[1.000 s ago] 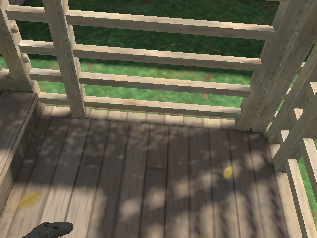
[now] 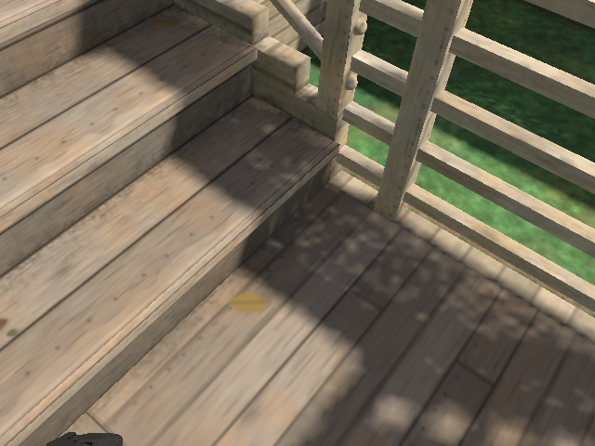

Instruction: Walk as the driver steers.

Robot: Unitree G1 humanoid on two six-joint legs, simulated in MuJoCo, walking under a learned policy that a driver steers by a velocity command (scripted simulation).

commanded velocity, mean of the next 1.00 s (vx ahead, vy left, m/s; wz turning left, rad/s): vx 0.40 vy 0.00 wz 0.60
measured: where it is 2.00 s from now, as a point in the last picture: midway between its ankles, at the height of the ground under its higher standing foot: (71, 316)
